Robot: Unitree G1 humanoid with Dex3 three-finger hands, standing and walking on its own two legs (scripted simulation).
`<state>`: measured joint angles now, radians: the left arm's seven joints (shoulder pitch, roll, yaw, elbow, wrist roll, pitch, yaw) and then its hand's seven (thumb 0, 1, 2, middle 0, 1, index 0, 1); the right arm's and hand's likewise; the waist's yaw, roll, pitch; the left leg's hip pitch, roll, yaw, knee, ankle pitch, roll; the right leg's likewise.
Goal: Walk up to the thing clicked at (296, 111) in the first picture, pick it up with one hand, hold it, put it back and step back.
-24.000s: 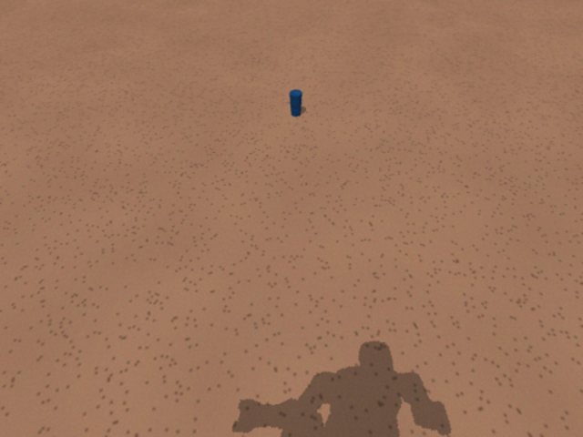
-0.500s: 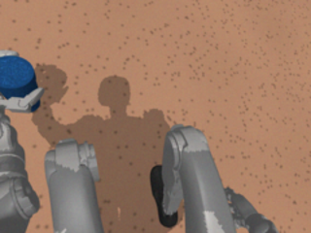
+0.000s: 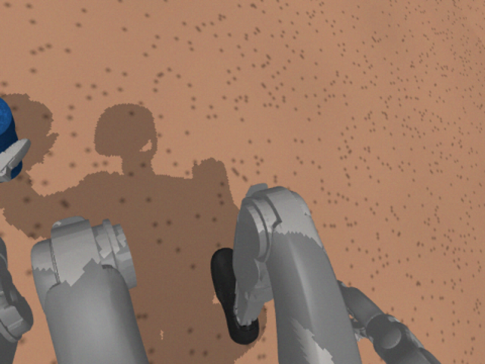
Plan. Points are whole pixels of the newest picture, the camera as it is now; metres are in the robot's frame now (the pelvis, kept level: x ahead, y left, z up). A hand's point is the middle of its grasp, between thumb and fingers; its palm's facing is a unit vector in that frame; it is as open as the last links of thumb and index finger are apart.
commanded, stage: lower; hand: left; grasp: from the side
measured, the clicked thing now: out of the picture +0.44 +0.29 -0.15
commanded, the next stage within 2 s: loosen in 0.96 s
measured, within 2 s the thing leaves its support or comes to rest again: rests again in 1.32 s
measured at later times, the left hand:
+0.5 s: hand out of the picture +0.46 +0.29 -0.16, palm faces +0.36 -0.93 +0.01, open 10.3 cm
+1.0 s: hand out of the picture +0.46 +0.29 -0.18, palm faces +0.36 -0.93 +0.01, open 10.3 cm
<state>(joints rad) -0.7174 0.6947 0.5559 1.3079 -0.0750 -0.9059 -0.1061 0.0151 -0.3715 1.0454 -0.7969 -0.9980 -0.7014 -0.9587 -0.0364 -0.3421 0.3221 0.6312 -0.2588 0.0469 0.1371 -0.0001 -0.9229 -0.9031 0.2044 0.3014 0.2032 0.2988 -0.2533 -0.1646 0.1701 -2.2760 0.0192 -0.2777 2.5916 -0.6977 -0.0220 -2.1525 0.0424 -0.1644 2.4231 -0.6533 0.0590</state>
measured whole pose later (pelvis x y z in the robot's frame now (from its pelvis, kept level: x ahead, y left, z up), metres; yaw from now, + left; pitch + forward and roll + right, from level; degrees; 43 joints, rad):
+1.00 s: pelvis -0.01 +0.01 -0.01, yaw -4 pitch +14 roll -18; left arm -0.74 0.90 0.53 1.50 -0.06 -1.06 0.01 0.01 -0.37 1.04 -0.80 -1.00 -0.70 -0.96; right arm -0.16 -0.37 0.53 0.54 -0.36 0.06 0.13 0.00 -0.91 -0.90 0.21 0.30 0.20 0.30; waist -0.29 -0.28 0.30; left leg -2.23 0.02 -0.39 2.66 -0.72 -0.01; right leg -2.06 0.08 -0.25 2.40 -0.63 0.08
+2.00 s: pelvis -0.01 +0.02 +0.01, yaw -4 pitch +16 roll -18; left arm -0.68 0.93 0.55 1.21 -0.11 -0.89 -0.14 -0.02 -0.59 0.04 -0.09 -0.04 -0.08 -0.04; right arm -0.06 -0.37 0.44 0.54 -0.29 0.09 0.10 0.00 -0.92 -0.90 0.21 0.30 0.21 0.30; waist -0.23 -0.21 0.20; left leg -2.24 0.03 -0.35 2.61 -0.71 0.01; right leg -2.07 0.07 -0.23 2.36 -0.63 0.06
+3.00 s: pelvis +0.05 -0.01 +0.32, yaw +11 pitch +24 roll -3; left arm 0.08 0.33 0.16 0.36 0.00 0.14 0.13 -0.01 -0.51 0.07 -0.07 -0.06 -0.06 -0.06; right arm 0.15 -0.25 0.00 0.51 0.05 0.03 -0.11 0.01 -0.90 -0.90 0.20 0.30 0.20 0.30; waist -0.05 0.01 -0.17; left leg -1.31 0.05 -0.06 1.49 -0.60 -0.02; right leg -1.26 -0.01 -0.05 1.45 -0.60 0.00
